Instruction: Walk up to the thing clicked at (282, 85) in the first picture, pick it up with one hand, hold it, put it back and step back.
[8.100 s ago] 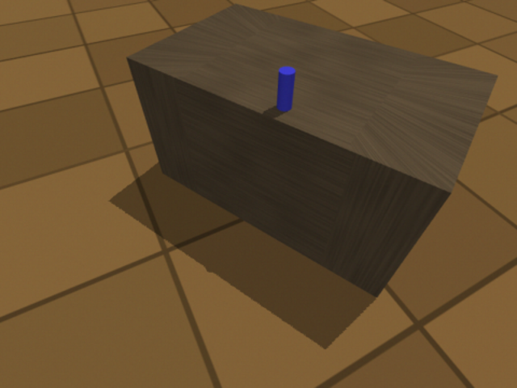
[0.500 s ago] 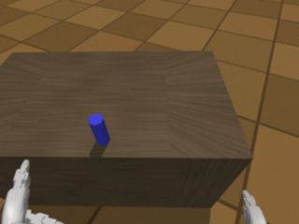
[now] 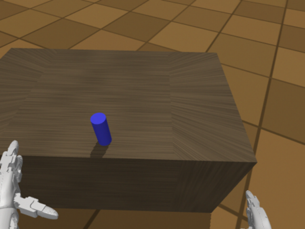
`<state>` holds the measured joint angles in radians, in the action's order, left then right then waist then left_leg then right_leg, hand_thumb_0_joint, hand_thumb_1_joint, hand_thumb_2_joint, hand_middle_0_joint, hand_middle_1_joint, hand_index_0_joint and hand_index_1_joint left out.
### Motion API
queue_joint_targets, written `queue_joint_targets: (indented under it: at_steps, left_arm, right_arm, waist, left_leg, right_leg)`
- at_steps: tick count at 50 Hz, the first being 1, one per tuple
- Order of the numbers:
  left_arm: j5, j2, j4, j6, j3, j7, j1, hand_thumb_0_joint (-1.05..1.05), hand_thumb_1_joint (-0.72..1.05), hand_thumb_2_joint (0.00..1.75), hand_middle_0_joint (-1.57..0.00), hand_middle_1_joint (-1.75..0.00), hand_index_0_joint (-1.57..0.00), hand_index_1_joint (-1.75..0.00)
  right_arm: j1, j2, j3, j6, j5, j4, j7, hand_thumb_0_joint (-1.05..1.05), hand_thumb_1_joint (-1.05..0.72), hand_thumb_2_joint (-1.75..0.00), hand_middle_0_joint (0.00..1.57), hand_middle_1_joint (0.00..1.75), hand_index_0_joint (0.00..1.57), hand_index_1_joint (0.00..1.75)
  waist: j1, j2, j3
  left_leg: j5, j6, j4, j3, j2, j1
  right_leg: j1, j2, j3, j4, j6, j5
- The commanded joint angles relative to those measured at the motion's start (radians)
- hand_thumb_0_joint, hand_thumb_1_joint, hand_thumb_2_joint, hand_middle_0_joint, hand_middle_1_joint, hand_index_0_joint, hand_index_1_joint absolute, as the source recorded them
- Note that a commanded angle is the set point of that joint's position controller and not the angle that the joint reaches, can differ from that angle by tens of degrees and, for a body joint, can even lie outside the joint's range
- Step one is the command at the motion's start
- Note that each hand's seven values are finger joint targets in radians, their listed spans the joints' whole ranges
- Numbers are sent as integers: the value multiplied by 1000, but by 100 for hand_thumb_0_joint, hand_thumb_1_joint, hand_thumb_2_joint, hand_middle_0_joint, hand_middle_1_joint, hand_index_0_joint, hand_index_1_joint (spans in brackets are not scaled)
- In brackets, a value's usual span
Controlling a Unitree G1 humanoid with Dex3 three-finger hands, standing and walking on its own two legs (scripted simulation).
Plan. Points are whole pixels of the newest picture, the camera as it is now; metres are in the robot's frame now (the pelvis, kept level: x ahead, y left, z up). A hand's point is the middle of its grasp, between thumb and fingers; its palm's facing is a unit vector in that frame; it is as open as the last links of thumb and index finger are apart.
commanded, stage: go down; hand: left
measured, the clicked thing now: (101, 130) +0.44 +0.19 -0.06
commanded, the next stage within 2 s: none
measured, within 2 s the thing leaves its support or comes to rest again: neither
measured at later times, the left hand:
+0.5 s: hand (33, 152) +0.30 +0.33 +0.04, palm faces +0.17 -0.98 -0.08, open 17.7 cm
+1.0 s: hand (26, 138) +0.34 +0.35 +0.05, palm faces +0.11 -0.99 -0.01, open 17.7 cm
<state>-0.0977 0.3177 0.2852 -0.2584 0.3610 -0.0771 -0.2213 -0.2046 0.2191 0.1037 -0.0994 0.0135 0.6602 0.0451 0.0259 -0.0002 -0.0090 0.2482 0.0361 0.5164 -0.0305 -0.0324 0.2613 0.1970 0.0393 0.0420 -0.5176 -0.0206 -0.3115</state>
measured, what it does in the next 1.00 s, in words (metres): stands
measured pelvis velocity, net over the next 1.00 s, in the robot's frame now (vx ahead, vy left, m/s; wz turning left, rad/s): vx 0.00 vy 0.02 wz -0.03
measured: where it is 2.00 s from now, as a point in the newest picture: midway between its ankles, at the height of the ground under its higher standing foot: outside the picture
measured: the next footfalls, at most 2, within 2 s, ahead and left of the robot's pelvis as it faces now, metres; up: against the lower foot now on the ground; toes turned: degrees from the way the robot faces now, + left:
none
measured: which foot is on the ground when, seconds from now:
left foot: down 0.00-1.00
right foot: down 0.00-1.00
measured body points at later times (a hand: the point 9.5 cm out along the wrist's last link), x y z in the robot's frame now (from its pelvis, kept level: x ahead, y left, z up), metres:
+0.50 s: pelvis +0.00 +0.01 -0.01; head +0.03 +0.03 +0.44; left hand +0.28 +0.38 +0.04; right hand +0.15 -0.25 -0.09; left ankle +0.02 +0.14 -0.74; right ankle -0.02 -0.13 -0.73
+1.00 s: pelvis +0.00 +0.02 -0.03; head +0.05 +0.04 +0.42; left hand +0.32 +0.41 +0.05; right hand +0.15 -0.25 -0.09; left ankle +0.02 +0.14 -0.74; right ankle -0.02 -0.13 -0.74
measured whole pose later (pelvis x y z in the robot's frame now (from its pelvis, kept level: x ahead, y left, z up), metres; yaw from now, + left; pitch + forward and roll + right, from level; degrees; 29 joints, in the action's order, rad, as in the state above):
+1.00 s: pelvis +0.00 +0.02 -0.03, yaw -2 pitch +10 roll -2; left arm -0.30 0.64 0.92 -0.33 0.62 -0.62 0.32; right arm -0.23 0.25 0.00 -0.19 0.01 0.58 0.09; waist -0.06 0.03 0.08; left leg 0.36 0.02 0.79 -0.02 -0.05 0.60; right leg 0.52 0.03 0.02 -0.74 -0.04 -0.39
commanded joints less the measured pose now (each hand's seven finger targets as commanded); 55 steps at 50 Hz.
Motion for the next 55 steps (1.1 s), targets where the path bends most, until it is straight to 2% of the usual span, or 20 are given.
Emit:
queue_joint_targets:
  at_steps: [1, 5, 8, 10, 14, 15, 16, 17, 19, 24, 26, 28, 35, 37, 39, 40, 44, 47, 48, 55]
  left_arm:
    - [-66, 291, -77, -96, 121, -89, 313, 0, -61, 1, -7, -6, -7, -6]
    - [-112, 387, 46, -113, 171, -186, 411, 0, -61, 0, -6, -6, -7, -5]
    - [-151, 401, 129, -124, 190, -252, 467, 0, -58, 2, -6, -6, -7, -5]
    - [-161, 466, 173, -125, 227, -281, 496, 0, -59, 2, -5, -6, -7, -5]
    - [-183, 457, 257, -130, 230, -340, 499, 0, -58, 2, -5, -5, -6, -4]
    - [-187, 449, 293, -128, 229, -349, 477, 0, -59, 1, -5, -5, -6, -4]
    - [-189, 456, 232, -132, 223, -357, 524, 0, -60, 2, -5, -5, -6, -4]
    - [-186, 468, 255, -135, 227, -361, 540, 0, -61, 2, -5, -6, -6, -5]
    - [-187, 471, 259, -133, 237, -361, 512, 0, -61, 3, -5, -5, -6, -5]
    - [-187, 505, 189, -139, 262, -363, 569, 0, -61, 2, -5, -7, -7, -6]
    - [-183, 492, 218, -137, 248, -365, 559, 0, -61, 4, -5, -6, -6, -6]
    - [-181, 485, 182, -138, 235, -371, 590, 0, -61, 4, -5, -7, -6, -7]
    - [-212, 559, 284, -147, 279, -427, 707, 0, -61, 5, -5, -8, -6, -8]
    - [-218, 577, 325, -146, 285, -455, 706, 0, -61, 6, -5, -8, -6, -8]
    - [-225, 599, 350, -144, 298, -483, 728, 0, -61, 7, -5, -7, -5, -8]
    - [-230, 601, 373, -144, 290, -497, 740, 0, -61, 6, -5, -7, -6, -7]
    - [-243, 637, 419, -136, 308, -534, 771, 0, -61, 6, -5, -6, -5, -6]
    - [-237, 692, 447, -131, 335, -544, 782, 0, -61, 5, -5, -5, -5, -6]
    - [-233, 707, 440, -128, 332, -544, 801, 0, -61, 5, -5, -5, -5, -5]
    - [-225, 722, 474, -110, 341, -554, 833, 0, -61, 5, -5, -4, -5, -5]
  right_arm:
    - [75, 125, 28, -53, 8, -109, 22, 0, 53, -5, 5, 5, 5, 5]
    - [100, 169, 43, -58, 11, -128, 32, 0, 53, -5, 5, 5, 5, 5]
    - [108, 170, 26, -62, 8, -149, 32, 0, 54, -5, 5, 5, 5, 5]
    - [79, 185, 30, -60, 10, -135, 34, 0, 53, -5, 5, 5, 5, 5]
    - [79, 134, -19, -62, 11, -147, 32, 0, 53, -5, 5, 5, 5, 5]
    - [74, 169, 8, -62, 5, -165, 35, 0, 53, -5, 5, 5, 5, 5]
    - [79, 167, -7, -66, 5, -167, 35, 0, 53, -5, 5, 5, 5, 5]
    - [79, 144, -24, -67, 5, -174, 34, 0, 53, -5, 5, 5, 5, 5]
    - [88, 172, -1, -68, 1, -196, 39, 0, 53, -5, 5, 5, 5, 5]
    - [45, 188, 6, -76, -1, -209, 49, 0, 53, -5, 5, 5, 5, 5]
    - [28, 173, 0, -71, -2, -169, 51, 0, 53, -5, 5, 5, 5, 5]
    - [9, 189, 17, -78, -3, -180, 52, 0, 53, -5, 5, 5, 5, 5]
    - [8, 160, -14, -100, 0, -165, 56, 0, 53, -5, 5, 5, 5, 5]
    - [28, 190, -1, -110, 1, -211, 59, 0, 53, -5, 5, 5, 5, 5]
    - [1, 147, -49, -112, -2, -175, 55, 0, 54, -5, 5, 5, 5, 5]
    - [19, 167, -33, -120, -2, -193, 58, 0, 54, -5, 5, 5, 5, 5]
    - [32, 191, -36, -135, -6, -195, 54, 0, 54, -5, 5, 5, 5, 5]
    - [44, 198, -48, -144, -8, -247, 59, 0, 54, -5, 5, 5, 5, 5]
    - [40, 222, -21, -145, -7, -254, 65, 0, 54, -5, 5, 5, 5, 5]
    - [-13, 196, -52, -154, -11, -268, 62, 0, 53, -5, 5, 5, 5, 5]
  waist:
    - [-45, -60, 118]
    - [-34, -80, 219]
    - [-34, -78, 226]
    - [-27, -82, 246]
    - [-14, -93, 256]
    - [-30, -71, 280]
    - [-12, -97, 288]
    - [-22, -110, 278]
    - [-11, -90, 279]
    - [-28, -96, 367]
    - [-31, -96, 302]
    - [-44, -127, 328]
    - [-71, -94, 266]
    - [-76, -87, 303]
    - [-63, -110, 326]
    - [-81, -121, 312]
    - [-65, -146, 343]
    - [-62, -121, 391]
    - [-73, -126, 386]
    - [-73, -166, 420]
  left_leg:
    - [-79, -43, -37, 50, 36, -35]
    - [-174, -40, 2, 41, 32, -42]
    - [-162, -39, 14, 38, 28, -14]
    - [-164, -36, 20, 33, 24, -1]
    - [-210, -35, 43, 35, 23, 22]
    - [-235, -39, 57, 35, 23, 10]
    - [-228, -35, 50, 35, 23, 3]
    - [-206, -34, 51, 37, 21, 11]
    - [-198, -32, 54, 34, 20, 29]
    - [-292, -35, 86, 30, 14, -26]
    - [-266, -39, 92, 38, 21, 14]
    - [-271, -34, 92, 35, 15, -20]
    - [-117, -48, 115, 38, 27, 72]
    - [-134, -49, 128, 37, 28, 61]
    - [-161, -50, 146, 36, 30, 71]
    - [-147, -49, 147, 36, 30, 74]
    - [-147, -36, 154, 5, 10, 88]
    - [-167, -42, 182, 14, 19, 95]
    - [-147, -44, 186, 20, 23, 103]
    - [-208, -35, 214, -1, 4, 90]
  right_leg:
    - [92, -16, 1, 67, 18, 147]
    - [73, -19, 1, 21, 24, 227]
    - [87, -26, 1, 6, 25, 210]
    - [96, -30, 1, -5, 31, 203]
    - [105, -31, -4, -24, 31, 234]
    - [110, -32, -6, -32, 27, 261]
    - [113, -33, -4, -33, 31, 249]
    - [124, -33, -5, -32, 31, 228]
    - [125, -36, -3, -34, 33, 217]
    - [128, -38, -4, -57, 27, 289]
    - [147, -34, -8, -55, 24, 283]
    - [171, -37, -5, -65, 28, 274]
    - [221, -30, -11, -70, 20, 185]
    - [230, -30, -12, -82, 21, 199]
    - [234, -28, -13, -93, 21, 218]
    - [250, -28, -15, -98, 19, 207]
    - [304, -42, 4, -133, 32, 150]
    - [277, -39, -4, -136, 27, 179]
    - [284, -36, -11, -136, 26, 176]
    - [351, -50, 7, -180, 30, 160]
